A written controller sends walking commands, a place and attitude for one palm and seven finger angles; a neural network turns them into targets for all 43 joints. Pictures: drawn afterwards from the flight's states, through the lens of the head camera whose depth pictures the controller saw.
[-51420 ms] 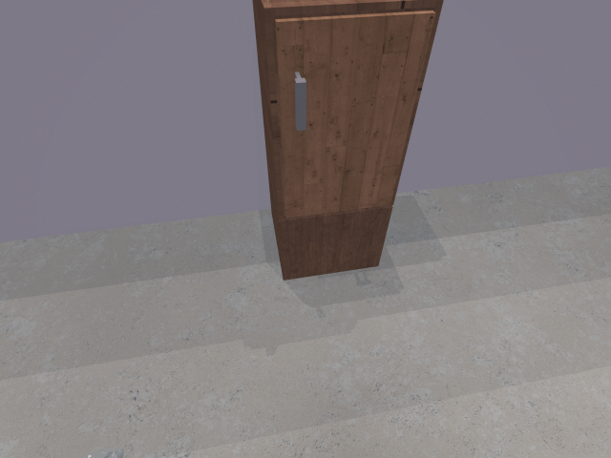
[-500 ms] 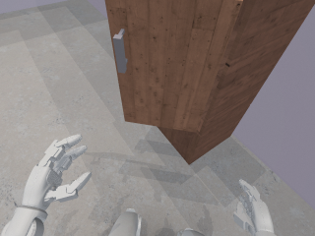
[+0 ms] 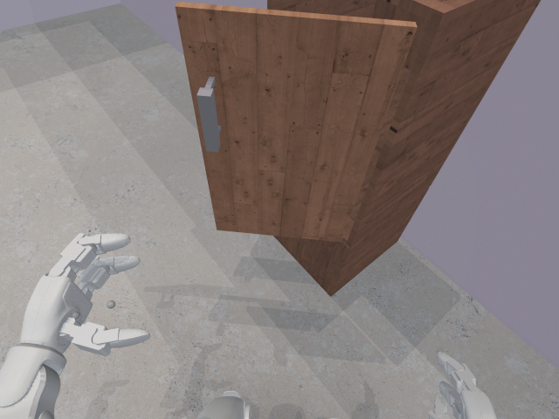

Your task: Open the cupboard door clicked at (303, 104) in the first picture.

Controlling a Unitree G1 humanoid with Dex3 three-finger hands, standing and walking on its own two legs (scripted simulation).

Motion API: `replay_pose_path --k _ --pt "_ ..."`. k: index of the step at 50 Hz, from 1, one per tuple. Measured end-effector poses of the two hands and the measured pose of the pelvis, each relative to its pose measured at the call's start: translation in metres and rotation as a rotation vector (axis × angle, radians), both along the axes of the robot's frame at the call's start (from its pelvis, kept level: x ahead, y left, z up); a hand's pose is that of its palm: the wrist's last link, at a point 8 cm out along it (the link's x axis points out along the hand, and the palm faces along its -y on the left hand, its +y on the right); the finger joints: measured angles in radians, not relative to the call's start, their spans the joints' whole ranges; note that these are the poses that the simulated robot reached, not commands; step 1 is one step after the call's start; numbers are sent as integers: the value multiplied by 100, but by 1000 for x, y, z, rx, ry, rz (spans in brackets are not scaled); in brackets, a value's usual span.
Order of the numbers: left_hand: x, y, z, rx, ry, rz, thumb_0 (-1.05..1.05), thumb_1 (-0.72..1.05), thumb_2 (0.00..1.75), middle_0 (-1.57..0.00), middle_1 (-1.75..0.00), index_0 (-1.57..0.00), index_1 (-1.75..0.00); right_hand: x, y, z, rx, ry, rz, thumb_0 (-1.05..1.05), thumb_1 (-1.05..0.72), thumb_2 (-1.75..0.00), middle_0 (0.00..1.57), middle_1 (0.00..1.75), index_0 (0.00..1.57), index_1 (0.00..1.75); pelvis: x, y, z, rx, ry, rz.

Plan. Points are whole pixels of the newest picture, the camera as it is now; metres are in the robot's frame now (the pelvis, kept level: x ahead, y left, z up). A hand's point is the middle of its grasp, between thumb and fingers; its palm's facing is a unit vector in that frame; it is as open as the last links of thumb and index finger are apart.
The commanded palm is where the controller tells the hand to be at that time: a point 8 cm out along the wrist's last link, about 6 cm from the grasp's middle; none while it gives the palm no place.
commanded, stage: raise the hand with hooked fingers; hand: left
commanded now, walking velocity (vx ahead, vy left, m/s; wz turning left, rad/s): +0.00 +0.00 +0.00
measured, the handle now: (212, 114) +0.60 +0.16 +0.08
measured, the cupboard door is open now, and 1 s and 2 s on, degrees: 46 46 46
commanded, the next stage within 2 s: move the hooked fingers beside the handle in 1.02 s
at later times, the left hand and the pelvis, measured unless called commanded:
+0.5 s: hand (64, 259) +0.28 +0.29 +0.10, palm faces -0.01 -1.00 -0.03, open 14.0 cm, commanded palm +0.26 +0.34 +0.11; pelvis +0.00 +0.01 +0.02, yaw +1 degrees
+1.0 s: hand (78, 255) +0.29 +0.27 +0.10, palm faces -0.02 -1.00 -0.03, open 14.0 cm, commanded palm +0.26 +0.32 +0.11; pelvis +0.00 +0.00 +0.02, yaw +0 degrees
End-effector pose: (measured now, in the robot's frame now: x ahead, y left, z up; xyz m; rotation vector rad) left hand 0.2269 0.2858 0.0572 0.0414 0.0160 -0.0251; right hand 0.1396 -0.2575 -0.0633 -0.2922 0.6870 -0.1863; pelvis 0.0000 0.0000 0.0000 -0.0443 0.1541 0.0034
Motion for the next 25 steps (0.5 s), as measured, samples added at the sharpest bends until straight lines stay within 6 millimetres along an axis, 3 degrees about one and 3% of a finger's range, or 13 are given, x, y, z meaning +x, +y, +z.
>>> replay_pose_path --k 11,17,25 --pt "15 29 21 -5 5 13 0 -41 34 -29 -114 -30 -114 33 38 19 40 -75 84 1 -90 -90 20 30 21 30 2 11 10 -8 -32 11" --pt "23 42 29 -6 9 21 -1 -47 31 -29 -118 -30 -118 30 45 18 45 -48 96 1 -90 -90 20 30 21 30 3 13 14 -9 -44 15" --pt "36 54 41 -8 6 16 -1 -50 30 -30 -120 -30 -120 14 35 16 25 5 64 1 -90 -90 20 30 21 30 4 13 18 -7 -53 13"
